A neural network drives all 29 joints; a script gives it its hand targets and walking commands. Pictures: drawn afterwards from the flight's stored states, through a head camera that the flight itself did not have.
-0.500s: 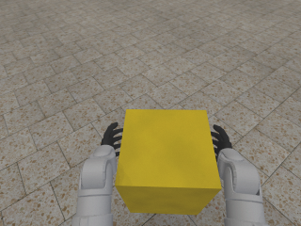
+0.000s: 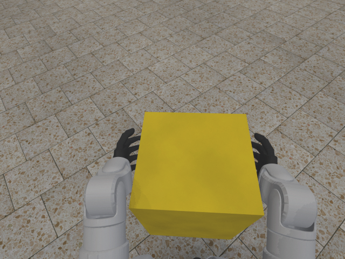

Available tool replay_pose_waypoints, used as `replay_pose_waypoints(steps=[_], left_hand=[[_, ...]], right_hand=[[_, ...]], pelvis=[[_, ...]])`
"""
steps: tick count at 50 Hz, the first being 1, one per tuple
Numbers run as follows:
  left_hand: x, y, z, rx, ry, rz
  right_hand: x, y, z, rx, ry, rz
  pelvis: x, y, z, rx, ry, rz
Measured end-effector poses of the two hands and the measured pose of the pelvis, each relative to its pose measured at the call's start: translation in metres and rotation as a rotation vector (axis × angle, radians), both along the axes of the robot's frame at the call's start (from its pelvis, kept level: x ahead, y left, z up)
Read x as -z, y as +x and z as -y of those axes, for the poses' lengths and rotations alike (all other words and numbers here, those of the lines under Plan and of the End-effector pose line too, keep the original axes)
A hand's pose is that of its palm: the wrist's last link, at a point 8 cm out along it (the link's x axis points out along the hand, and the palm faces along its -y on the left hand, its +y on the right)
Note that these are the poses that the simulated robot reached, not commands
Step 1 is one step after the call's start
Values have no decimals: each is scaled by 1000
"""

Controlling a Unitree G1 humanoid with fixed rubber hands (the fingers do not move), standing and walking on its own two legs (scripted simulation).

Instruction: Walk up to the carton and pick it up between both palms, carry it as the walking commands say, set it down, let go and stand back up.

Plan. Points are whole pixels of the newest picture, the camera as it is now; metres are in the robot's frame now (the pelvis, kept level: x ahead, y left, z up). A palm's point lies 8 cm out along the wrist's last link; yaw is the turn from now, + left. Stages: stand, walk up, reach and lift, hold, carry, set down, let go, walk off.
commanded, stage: carry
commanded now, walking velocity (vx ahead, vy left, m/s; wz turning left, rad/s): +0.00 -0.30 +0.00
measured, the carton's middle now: (191, 182) +0.27 -0.02 +0.01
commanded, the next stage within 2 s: none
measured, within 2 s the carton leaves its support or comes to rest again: neither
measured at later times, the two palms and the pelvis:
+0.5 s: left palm (186, 175) +0.26 +0.00 +0.08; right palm (332, 172) +0.26 -0.29 +0.07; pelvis -0.02 -0.15 -0.01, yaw -1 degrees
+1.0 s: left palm (233, 204) +0.20 -0.08 +0.09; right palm out of the picture +0.22 -0.37 +0.10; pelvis -0.05 -0.24 +0.01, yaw +2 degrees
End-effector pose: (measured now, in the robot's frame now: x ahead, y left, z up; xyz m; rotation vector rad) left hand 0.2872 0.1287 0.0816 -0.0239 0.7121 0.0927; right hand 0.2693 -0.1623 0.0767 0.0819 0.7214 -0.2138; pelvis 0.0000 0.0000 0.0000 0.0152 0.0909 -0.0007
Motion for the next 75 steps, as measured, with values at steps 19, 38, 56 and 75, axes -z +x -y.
replay_pose_waypoints(steps=[19,38,56,75], left_hand=[[-4,-32,62,-95,-63,27],[-11,-45,211,-21,-7,41],[-19,-87,214,-98,-1,-1],[-4,-69,181,-79,-1,-35]], right_hand=[[-22,-5,62,-90,-60,27],[-18,-34,212,-26,-15,43],[-22,-56,215,-110,-15,2],[-9,-42,182,-98,-23,-32]], pelvis=[[-10,-23,92,-4,-73,5],[-6,-35,220,-31,-10,24],[-10,-58,243,-45,-13,51],[-8,-46,207,-43,-23,45]])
